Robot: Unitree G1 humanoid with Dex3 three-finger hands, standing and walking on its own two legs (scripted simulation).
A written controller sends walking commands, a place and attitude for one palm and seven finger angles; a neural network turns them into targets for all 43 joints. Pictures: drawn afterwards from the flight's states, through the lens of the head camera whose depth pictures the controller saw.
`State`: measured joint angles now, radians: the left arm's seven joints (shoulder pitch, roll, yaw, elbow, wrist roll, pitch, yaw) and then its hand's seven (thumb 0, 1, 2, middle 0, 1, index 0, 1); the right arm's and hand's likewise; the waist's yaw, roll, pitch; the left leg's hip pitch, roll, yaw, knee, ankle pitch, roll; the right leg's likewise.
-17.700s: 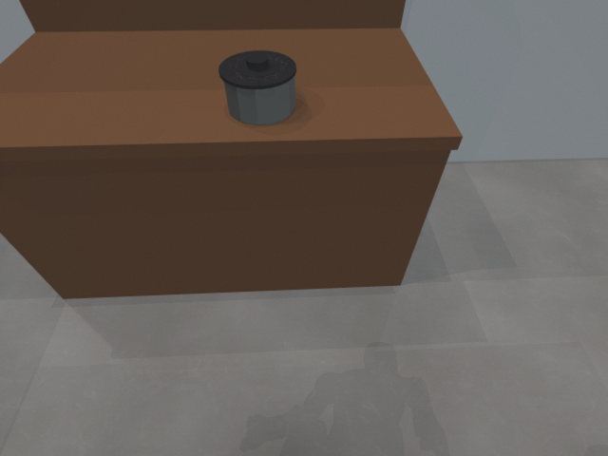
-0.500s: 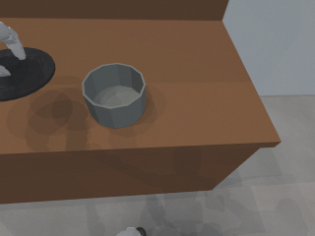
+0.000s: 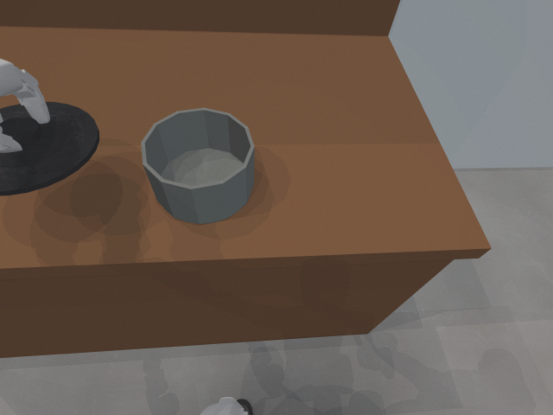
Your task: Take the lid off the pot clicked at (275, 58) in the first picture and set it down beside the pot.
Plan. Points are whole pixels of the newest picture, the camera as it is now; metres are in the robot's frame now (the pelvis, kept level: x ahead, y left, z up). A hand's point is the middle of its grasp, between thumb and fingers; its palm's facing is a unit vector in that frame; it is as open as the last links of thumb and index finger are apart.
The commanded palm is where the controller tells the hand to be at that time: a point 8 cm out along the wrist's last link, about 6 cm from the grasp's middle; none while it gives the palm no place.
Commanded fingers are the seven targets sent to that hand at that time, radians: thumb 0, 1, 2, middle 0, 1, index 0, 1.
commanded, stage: lower the lid onto the table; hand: left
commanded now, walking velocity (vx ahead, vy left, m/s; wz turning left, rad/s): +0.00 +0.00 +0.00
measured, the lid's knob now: (18, 132) +0.47 +0.36 +0.12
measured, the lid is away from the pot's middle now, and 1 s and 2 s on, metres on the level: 0.24 0.24 0.25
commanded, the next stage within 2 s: open the fingers wide in 1.84 s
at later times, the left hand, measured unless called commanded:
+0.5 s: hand (12, 148) +0.44 +0.35 +0.12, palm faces -0.44 -0.11 -0.89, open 8.3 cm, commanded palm +0.48 +0.35 +0.19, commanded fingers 0.00 0.63 1.04 -0.77 -1.01 -0.72 -0.97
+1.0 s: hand (23, 166) +0.44 +0.36 +0.09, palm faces -0.49 -0.11 -0.87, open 8.3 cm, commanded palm +0.49 +0.35 +0.16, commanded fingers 0.00 0.63 1.04 -0.77 -1.01 -0.72 -0.97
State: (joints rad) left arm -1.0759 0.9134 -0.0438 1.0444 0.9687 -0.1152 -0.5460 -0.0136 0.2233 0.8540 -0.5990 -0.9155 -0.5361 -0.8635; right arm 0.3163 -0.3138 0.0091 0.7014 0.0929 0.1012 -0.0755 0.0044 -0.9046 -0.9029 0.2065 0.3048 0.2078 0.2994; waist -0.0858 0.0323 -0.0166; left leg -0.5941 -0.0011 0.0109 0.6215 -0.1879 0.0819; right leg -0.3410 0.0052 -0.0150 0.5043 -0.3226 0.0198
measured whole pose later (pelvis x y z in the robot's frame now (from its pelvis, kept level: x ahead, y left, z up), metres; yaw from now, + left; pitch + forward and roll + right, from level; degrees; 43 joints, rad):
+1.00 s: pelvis -0.01 +0.01 -0.01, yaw -2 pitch +12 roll -5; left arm -1.00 0.90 -0.02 1.13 1.00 -0.18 -0.45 -0.01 0.23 0.85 -0.60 -0.92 -0.53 -0.86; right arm 0.36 -0.31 0.02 0.72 0.09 0.07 -0.11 0.00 -0.90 -0.90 0.21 0.30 0.21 0.30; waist -0.11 0.03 -0.04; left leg -0.69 0.01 0.03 0.69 -0.21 0.10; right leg -0.45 0.01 0.01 0.58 -0.34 0.01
